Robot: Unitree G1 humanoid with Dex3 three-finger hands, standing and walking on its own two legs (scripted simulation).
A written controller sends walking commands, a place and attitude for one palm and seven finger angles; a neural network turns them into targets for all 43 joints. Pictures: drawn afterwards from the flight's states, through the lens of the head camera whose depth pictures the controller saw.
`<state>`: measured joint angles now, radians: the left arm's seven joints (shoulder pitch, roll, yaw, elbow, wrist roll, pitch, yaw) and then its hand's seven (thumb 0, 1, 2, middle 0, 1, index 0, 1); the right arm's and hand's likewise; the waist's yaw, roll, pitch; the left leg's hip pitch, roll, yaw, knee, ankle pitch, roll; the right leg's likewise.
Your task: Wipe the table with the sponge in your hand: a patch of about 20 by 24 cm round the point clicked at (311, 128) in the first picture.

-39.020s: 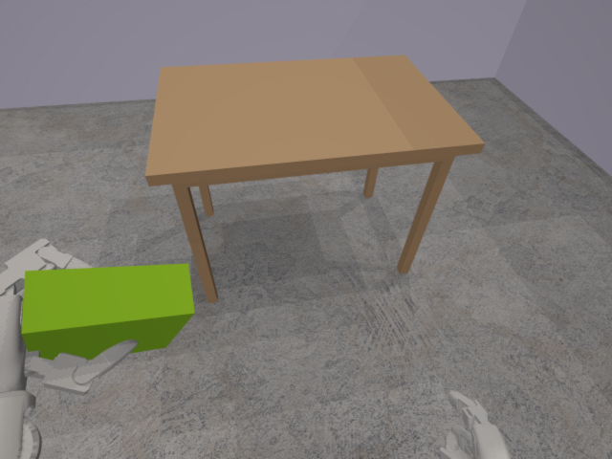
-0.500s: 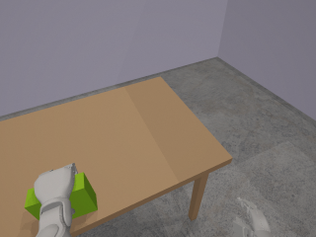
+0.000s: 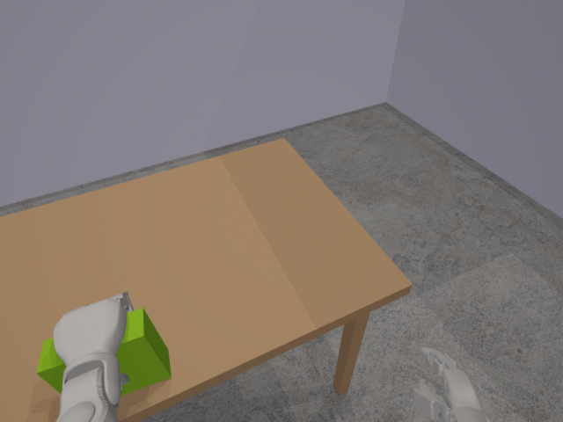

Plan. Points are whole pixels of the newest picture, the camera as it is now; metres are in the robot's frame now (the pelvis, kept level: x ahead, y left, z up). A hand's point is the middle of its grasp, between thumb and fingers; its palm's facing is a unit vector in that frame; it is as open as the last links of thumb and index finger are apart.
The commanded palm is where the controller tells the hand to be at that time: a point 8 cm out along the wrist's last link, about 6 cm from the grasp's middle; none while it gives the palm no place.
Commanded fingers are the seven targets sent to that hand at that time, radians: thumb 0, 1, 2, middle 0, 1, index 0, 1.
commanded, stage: lift the sponge slowly off the table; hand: left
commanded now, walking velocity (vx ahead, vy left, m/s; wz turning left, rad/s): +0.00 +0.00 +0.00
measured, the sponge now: (117, 366) +0.20 +0.30 -0.06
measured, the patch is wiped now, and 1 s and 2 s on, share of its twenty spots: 1.00 1.00 1.00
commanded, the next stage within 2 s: bring the sponge back beside the body in 1.72 s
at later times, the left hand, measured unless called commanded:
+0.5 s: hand (111, 355) +0.19 +0.28 +0.01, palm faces -0.03 -0.17 -0.98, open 9.5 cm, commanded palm +0.16 +0.28 +0.08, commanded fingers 0.00 0.10 1.30 -1.20 -1.60 -1.20 -1.60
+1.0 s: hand (101, 340) +0.20 +0.28 +0.04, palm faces +0.00 -0.16 -0.99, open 9.5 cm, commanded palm +0.17 +0.28 +0.12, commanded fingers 0.00 0.10 1.30 -1.20 -1.60 -1.20 -1.60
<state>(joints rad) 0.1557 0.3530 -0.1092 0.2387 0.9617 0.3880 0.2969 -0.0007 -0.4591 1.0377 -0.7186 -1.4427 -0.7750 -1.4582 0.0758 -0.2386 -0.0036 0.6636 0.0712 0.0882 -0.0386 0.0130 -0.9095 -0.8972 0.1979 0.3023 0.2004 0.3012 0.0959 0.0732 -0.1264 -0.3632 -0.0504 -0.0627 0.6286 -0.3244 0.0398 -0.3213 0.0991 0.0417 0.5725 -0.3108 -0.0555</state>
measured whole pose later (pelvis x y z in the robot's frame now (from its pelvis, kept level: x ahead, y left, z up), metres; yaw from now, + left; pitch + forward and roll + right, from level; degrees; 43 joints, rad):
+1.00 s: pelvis +0.00 +0.01 +0.01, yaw -1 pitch -3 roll -1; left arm 0.22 0.37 -0.14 -0.01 0.93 0.45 0.15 -0.01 -0.49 1.04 -0.77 -1.39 -0.82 -1.40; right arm 0.01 -0.23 0.03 0.69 0.05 0.09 -0.03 0.01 -0.91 -0.90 0.20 0.30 0.20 0.30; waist 0.13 0.09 -0.05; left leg -0.16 -0.05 -0.05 0.48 -0.26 0.05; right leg -0.12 0.09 0.07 0.42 -0.24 -0.05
